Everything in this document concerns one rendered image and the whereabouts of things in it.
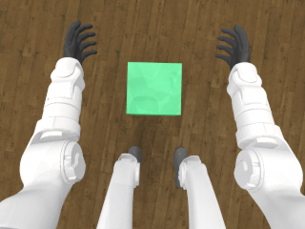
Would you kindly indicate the left robot forearm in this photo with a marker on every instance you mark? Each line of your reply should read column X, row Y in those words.
column 62, row 108

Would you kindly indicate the robot left foot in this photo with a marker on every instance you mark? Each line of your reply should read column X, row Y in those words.
column 136, row 152

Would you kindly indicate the right robot forearm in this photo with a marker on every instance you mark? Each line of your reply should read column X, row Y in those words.
column 252, row 113

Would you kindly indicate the right robot hand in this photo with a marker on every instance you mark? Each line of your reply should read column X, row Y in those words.
column 239, row 52

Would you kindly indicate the robot right upper arm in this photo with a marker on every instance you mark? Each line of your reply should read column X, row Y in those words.
column 273, row 178

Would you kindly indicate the robot right shin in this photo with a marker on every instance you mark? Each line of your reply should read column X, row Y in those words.
column 190, row 158

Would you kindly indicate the robot left upper arm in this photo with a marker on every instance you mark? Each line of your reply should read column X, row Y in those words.
column 48, row 171

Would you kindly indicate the left robot hand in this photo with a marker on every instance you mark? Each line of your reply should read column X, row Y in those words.
column 73, row 47

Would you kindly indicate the carton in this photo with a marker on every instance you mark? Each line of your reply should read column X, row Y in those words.
column 154, row 88

